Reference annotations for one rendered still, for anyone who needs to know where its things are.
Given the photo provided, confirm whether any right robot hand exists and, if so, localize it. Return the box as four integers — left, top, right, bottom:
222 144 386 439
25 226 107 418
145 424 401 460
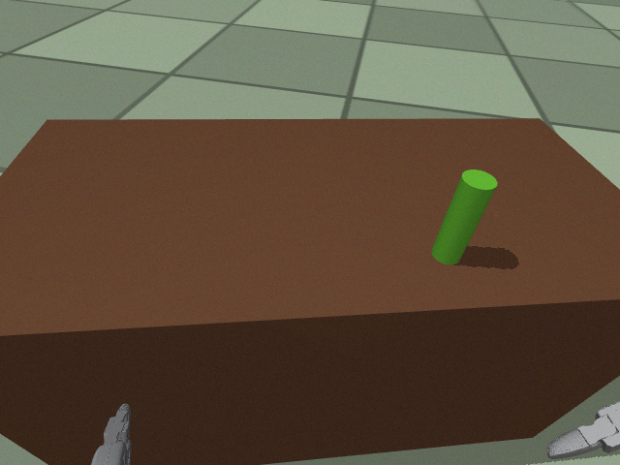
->
547 401 620 459

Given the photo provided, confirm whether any can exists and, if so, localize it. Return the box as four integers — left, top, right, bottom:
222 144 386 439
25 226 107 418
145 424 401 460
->
431 170 498 264

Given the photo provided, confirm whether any left robot hand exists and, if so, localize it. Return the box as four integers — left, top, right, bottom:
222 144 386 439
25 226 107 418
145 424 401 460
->
91 403 132 465

